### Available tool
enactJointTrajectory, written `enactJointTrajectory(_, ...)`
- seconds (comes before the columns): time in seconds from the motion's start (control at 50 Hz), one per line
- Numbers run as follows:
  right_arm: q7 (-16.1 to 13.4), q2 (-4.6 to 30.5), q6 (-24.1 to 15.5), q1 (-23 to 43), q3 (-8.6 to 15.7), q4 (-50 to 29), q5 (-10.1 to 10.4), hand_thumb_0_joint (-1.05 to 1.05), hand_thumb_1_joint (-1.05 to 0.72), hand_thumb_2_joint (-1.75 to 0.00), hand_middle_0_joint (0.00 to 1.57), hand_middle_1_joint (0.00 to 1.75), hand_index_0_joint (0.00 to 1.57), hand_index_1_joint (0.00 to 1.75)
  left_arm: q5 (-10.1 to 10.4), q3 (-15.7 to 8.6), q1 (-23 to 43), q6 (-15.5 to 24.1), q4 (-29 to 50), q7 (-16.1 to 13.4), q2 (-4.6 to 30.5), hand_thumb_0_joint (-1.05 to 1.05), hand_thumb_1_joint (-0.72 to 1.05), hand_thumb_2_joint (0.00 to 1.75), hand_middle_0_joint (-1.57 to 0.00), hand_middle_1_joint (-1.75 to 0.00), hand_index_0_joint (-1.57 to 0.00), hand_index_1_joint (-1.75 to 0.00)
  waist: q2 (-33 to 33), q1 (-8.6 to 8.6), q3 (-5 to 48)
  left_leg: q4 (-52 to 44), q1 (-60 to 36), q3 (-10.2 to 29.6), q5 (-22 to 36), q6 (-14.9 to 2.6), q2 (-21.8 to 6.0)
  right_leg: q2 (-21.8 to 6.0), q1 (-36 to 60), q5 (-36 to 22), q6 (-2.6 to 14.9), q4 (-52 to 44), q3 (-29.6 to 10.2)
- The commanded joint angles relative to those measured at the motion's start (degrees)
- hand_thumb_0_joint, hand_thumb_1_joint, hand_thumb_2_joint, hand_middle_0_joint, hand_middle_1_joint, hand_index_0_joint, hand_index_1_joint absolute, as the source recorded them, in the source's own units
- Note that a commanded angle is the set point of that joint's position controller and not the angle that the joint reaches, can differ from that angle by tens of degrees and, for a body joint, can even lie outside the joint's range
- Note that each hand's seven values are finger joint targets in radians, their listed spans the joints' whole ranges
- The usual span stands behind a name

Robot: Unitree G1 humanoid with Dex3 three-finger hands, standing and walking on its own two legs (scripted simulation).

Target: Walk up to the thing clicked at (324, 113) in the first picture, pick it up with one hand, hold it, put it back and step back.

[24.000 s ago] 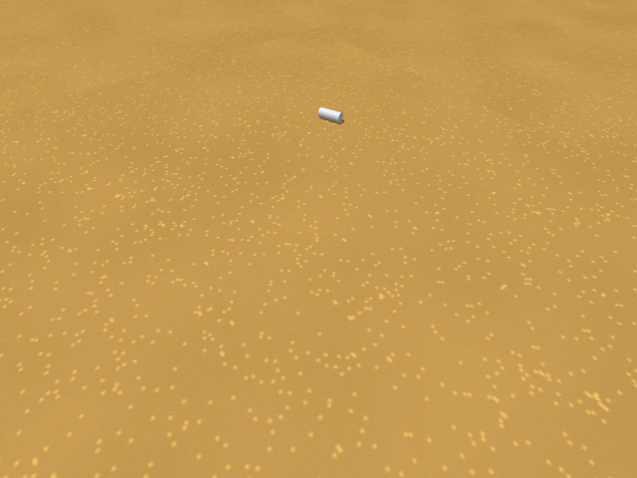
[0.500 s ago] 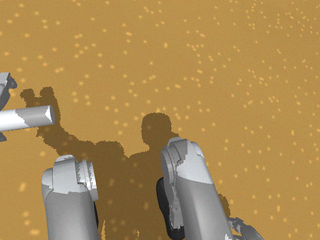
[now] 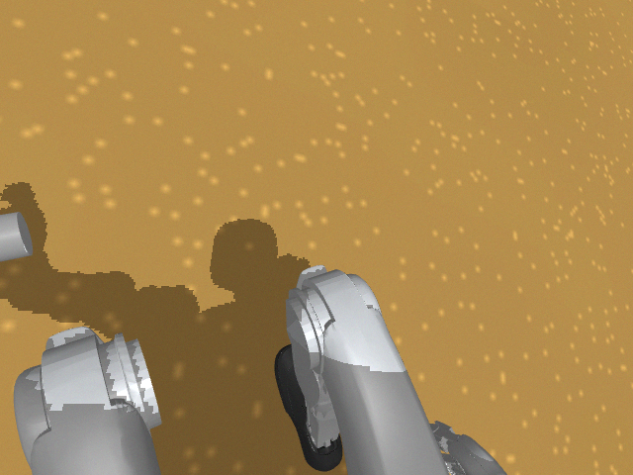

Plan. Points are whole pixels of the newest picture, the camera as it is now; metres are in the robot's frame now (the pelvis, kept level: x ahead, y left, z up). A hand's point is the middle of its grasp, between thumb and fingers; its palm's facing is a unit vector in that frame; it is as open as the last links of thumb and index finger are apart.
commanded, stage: rest palm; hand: left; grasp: from above
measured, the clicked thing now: out of the picture +0.45 +0.32 -0.27
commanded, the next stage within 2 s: close in 1.06 s
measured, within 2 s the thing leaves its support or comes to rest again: neither
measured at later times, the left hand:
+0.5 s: hand out of the picture +0.43 +0.32 -0.24, palm faces -0.45 -0.15 -0.88, open 14.4 cm
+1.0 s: hand out of the picture +0.43 +0.31 -0.25, palm faces -0.43 -0.14 -0.89, open 14.3 cm
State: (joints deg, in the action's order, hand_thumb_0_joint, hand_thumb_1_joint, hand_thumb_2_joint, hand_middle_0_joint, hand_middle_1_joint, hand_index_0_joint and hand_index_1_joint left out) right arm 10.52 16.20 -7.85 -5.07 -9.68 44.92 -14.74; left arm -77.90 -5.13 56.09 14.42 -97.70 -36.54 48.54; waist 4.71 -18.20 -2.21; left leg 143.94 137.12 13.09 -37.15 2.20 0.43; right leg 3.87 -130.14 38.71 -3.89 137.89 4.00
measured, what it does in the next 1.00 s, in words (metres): stands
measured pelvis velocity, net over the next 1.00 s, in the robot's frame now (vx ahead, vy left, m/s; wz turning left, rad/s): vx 0.01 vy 0.01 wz -0.06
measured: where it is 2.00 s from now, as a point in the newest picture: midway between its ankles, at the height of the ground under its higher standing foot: (233, 463)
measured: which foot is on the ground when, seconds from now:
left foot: down 0.00-1.00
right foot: down 0.00-1.00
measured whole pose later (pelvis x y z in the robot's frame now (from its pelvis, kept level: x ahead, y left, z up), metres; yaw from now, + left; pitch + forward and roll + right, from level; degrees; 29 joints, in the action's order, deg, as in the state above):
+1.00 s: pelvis +0.01 +0.01 -0.01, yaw -4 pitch +27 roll -14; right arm 15.5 18.6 -14.3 -2.6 -14.4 41.8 -17.4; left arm -74.4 -8.3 55.0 13.4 -100.1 -38.7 54.2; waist 7.4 -20.0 -7.0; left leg 148.0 135.3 16.5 -40.8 1.7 -0.4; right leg 5.3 -127.5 40.1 -4.3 138.7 6.6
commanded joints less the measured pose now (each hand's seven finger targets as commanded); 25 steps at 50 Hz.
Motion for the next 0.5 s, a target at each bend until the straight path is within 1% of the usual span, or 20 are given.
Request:
enactJointTrajectory(0.0, 0.1, 18.2, -1.9, -8.9, 4.2, -1.9, -0.1, 0.0, -0.9, -0.9, 0.2, 0.3, 0.2, 0.3, 2.8, -5.0, 17.2, -0.5, 9.1, -2.3, 18.9, 0.0, -0.54, 1.0, -0.06, -0.99, -0.06, -0.99, -24.2, -0.38, 37.8, -12.5, -31.2, -8.2, 6.6, -3.05, -1.1, 1.0, 18.1, -12.1, 4.84, -12.6, 8.0)
enactJointTrajectory(0.02, 0.4, 18.0, -2.1, -9.6, 4.0, -1.6, -0.4, 0.0, -0.9, -0.9, 0.2, 0.3, 0.2, 0.3, 3.0, -5.3, 15.3, -0.7, 7.1, -1.8, 18.4, 0.0, -0.54, 1.0, -0.06, -0.99, -0.06, -0.99, -24.2, -0.74, 37.2, -12.0, -30.9, -8.3, 7.4, -3.02, -1.3, 1.0, 18.8, -13.0, 4.89, -11.9, 7.9)
enactJointTrajectory(0.04, 0.7, 17.5, -2.3, -8.5, 3.7, -2.2, -0.5, 0.0, -0.9, -0.9, 0.2, 0.3, 0.2, 0.3, 3.4, -3.8, 14.8, -0.6, 6.1, -1.3, 15.8, 0.0, -0.55, 1.0, -0.06, -0.98, -0.05, -0.99, -23.5, -0.69, 36.8, -12.2, -30.5, -8.1, 6.8, -2.98, -1.3, 1.3, 18.2, -12.5, 4.94, -11.9, 8.3)
enactJointTrajectory(0.06, 0.9, 17.6, -2.5, -8.8, 3.6, -1.9, -0.8, 0.0, -0.89, -0.9, 0.2, 0.3, 0.2, 0.3, 3.6, -3.8, 14.0, -0.5, 5.3, -0.9, 15.6, 0.0, -0.55, 1.01, -0.06, -0.98, -0.05, -0.99, -23.9, -1.23, 36.5, -12.2, -30.8, -7.9, 7.6, -2.91, -1.3, 1.5, 18.6, -13.4, 4.88, -11.8, 8.8)
enactJointTrajectory(0.08, 1.1, 18.2, -2.6, -9.6, 3.6, -1.5, -1.1, 0.0, -0.89, -0.9, 0.2, 0.3, 0.2, 0.3, 3.4, -4.9, 12.7, -0.6, 3.6, -0.3, 17.0, 0.0, -0.54, 1.0, -0.06, -0.98, -0.05, -0.98, -23.2, -1.56, 35.1, -11.7, -30.4, -7.7, 7.4, -2.97, -1.3, 1.4, 18.2, -13.3, 4.77, -11.4, 9.4)
enactJointTrajectory(0.1, 1.2, 17.9, -2.8, -9.0, 3.3, -2.4, -1.0, 0.0, -0.9, -0.9, 0.2, 0.3, 0.2, 0.3, 4.1, -3.8, 12.5, -0.5, 4.5, 0.5, 16.2, 0.0, -0.55, 1.0, -0.06, -0.98, -0.05, -0.99, -23.7, -0.89, 34.6, -11.7, -29.4, -7.7, 7.1, -3.1, -1.3, 1.6, 18.8, -12.9, 4.77, -11.9, 8.9)
enactJointTrajectory(0.12, 1.3, 18.3, -2.7, -9.8, 3.3, -1.9, -1.2, 0.0, -0.9, -0.9, 0.2, 0.3, 0.2, 0.3, 4.5, -5.4, 10.7, -0.6, 3.3, 0.9, 18.0, 0.0, -0.56, 1.02, -0.06, -0.97, -0.05, -0.98, -22.4, -0.68, 34.6, -11.5, -29.1, -7.7, 7.4, -3.22, -1.3, 1.5, 19.6, -13.4, 4.65, -11.9, 9.1)
enactJointTrajectory(0.14, 1.4, 18.7, -2.6, -10.6, 3.2, -1.9, -1.2, 0.0, -0.9, -0.9, 0.2, 0.3, 0.2, 0.3, 4.2, -6.5, 9.1, -0.6, 3.7, 1.1, 19.1, 0.0, -0.57, 1.03, -0.06, -0.96, -0.05, -0.97, -22.8, -0.34, 34.4, -12.0, -29.5, -7.5, 8.6, -2.99, -1.2, 1.5, 20.1, -14.1, 4.79, -11.6, 9.5)
enactJointTrajectory(0.16, 1.5, 18.5, -2.5, -10.8, 3.2, -2.4, -1.4, 0.0, -0.9, -0.9, 0.2, 0.3, 0.2, 0.3, 4.3, -6.4, 8.1, -0.4, 5.5, 1.6, 19.0, 0.0, -0.57, 1.02, -0.06, -0.96, -0.04, -0.97, -24.3, 0.08, 35.2, -12.2, -30.9, -7.5, 10.5, -2.82, -1.3, 1.7, 21.6, -15.8, 4.74, -11.4, 9.3)
enactJointTrajectory(0.2, 1.8, 18.4, -2.1, -11.0, 2.6, -2.4, -1.7, 0.0, -0.9, -0.9, 0.2, 0.3, 0.2, 0.3, 4.6, -6.9, 7.1, 0.0, 6.0, 2.2, 19.1, 0.0, -0.59, 1.05, -0.07, -0.94, -0.04, -0.97, -23.2, -0.24, 35.7, -11.4, -31.0, -7.2, 12.4, -2.88, -1.5, 1.9, 23.1, -17.8, 4.64, -11.3, 9.6)
enactJointTrajectory(0.22, 1.9, 18.8, -2.0, -11.0, 3.1, -2.6, -1.6, 0.0, -0.9, -0.9, 0.2, 0.3, 0.2, 0.3, 4.8, -7.2, 6.8, 0.6, 7.3, 2.5, 18.8, 0.0, -0.59, 1.04, -0.06, -0.94, -0.04, -0.97, -24.2, -0.17, 35.9, -11.8, -32.0, -7.0, 13.7, -2.54, -1.6, 1.8, 23.2, -18.6, 4.84, -11.0, 9.8)
enactJointTrajectory(0.24, 2.1, 18.0, -2.0, -10.7, 2.5, -2.6, -1.7, 0.0, -0.9, -0.9, 0.2, 0.3, 0.2, 0.3, 5.0, -6.9, 8.0, 1.3, 8.2, 2.6, 19.1, 0.0, -0.59, 1.04, -0.06, -0.94, -0.04, -0.97, -24.5, -0.43, 35.8, -11.2, -32.1, -6.9, 13.7, -2.5, -1.7, 1.8, 23.3, -18.7, 4.88, -10.7, 9.9)
enactJointTrajectory(0.26, 2.1, 18.1, -1.6, -10.7, 2.3, -2.5, -1.8, 0.0, -0.9, -0.9, 0.2, 0.3, 0.2, 0.3, 5.0, -7.5, 7.5, 1.9, 9.2, 2.7, 19.4, 0.0, -0.59, 1.05, -0.06, -0.94, -0.04, -0.97, -24.8, -0.51, 36.4, -11.2, -32.8, -6.6, 14.4, -2.49, -1.9, 2.0, 23.8, -19.4, 4.83, -10.8, 10.0)
enactJointTrajectory(0.3, 2.1, 18.2, -1.3, -10.8, 2.2, -2.6, -1.9, 0.0, -0.9, -0.9, 0.2, 0.3, 0.2, 0.3, 4.5, -6.8, 9.2, 3.2, 10.5, 2.8, 19.3, 0.0, -0.59, 1.04, -0.07, -0.93, -0.04, -0.95, -25.0, -1.48, 34.9, -10.4, -32.6, -6.4, 13.6, -2.34, -2.0, 1.8, 23.1, -18.6, 4.89, -10.7, 10.3)
enactJointTrajectory(0.32, 2.1, 18.7, -1.2, -10.8, 2.2, -2.5, -2.3, 0.0, -0.9, -0.9, 0.2, 0.3, 0.2, 0.3, 4.1, -6.5, 10.2, 4.0, 11.1, 2.7, 19.3, 0.0, -0.59, 1.04, -0.06, -0.93, -0.04, -0.96, -25.1, -2.16, 34.3, -9.9, -32.6, -6.4, 13.1, -2.28, -2.0, 1.8, 22.6, -18.3, 4.9, -10.8, 10.4)
enactJointTrajectory(0.34, 2.1, 18.1, -1.0, -10.3, 1.9, -2.2, -2.2, 0.0, -0.89, -0.9, 0.2, 0.3, 0.2, 0.3, 3.9, -6.6, 9.9, 4.6, 11.4, 2.4, 19.8, 0.0, -0.59, 1.04, -0.07, -0.92, -0.04, -0.95, -25.3, -1.76, 34.7, -10.0, -32.9, -6.3, 12.7, -2.33, -2.2, 2.0, 23.0, -18.2, 4.64, -10.9, 10.2)
enactJointTrajectory(0.42, 2.2, 18.4, -1.0, -9.4, 1.6, -1.9, -2.9, 0.0, -0.89, -0.9, 0.2, 0.3, 0.2, 0.3, 2.5, -6.2, 10.1, 6.3, 11.4, -0.1, 19.9, 0.0, -0.57, 1.03, -0.07, -0.93, -0.04, -0.96, -25.6, -2.11, 33.5, -9.8, -32.1, -6.4, 9.9, -2.23, -2.3, 2.0, 22.5, -16.1, 4.48, -11.2, 10.2)
enactJointTrajectory(0.44, 2.3, 18.9, -1.3, -9.1, 2.4, -1.7, -3.1, 0.0, -0.89, -0.9, 0.2, 0.3, 0.2, 0.3, 2.3, -5.0, 10.2, 6.3, 10.9, -0.6, 18.4, 0.0, -0.58, 1.04, -0.07, -0.93, -0.04, -0.96, -25.8, -2.27, 33.1, -10.0, -32.5, -6.6, 9.1, -2.21, -2.3, 2.1, 21.7, -15.6, 4.37, -11.1, 10.1)
enactJointTrajectory(0.46, 2.1, 19.0, -1.4, -8.1, 2.7, -1.4, -3.0, 0.0, -0.89, -0.9, 0.2, 0.3, 0.2, 0.3, 2.4, -4.6, 10.5, 6.2, 11.1, -1.4, 17.6, 0.0, -0.57, 1.04, -0.06, -0.93, -0.04, -0.96, -25.8, -1.76, 33.4, -10.4, -32.3, -6.3, 8.3, -2.18, -2.4, 2.3, 21.0, -14.5, 4.52, -11.6, 10.3)
enactJointTrajectory(0.48, 2.3, 18.8, -1.7, -7.8, 2.3, -1.3, -3.1, 0.0, -0.89, -0.9, 0.2, 0.3, 0.2, 0.3, 2.1, -3.0, 10.4, 5.8, 8.9, -1.9, 15.8, 0.0, -0.57, 1.04, -0.07, -0.93, -0.04, -0.96, -26.0, -2.52, 31.9, -10.7, -32.0, -6.3, 7.4, -2.12, -2.2, 2.3, 19.9, -13.7, 4.53, -11.4, 10.8)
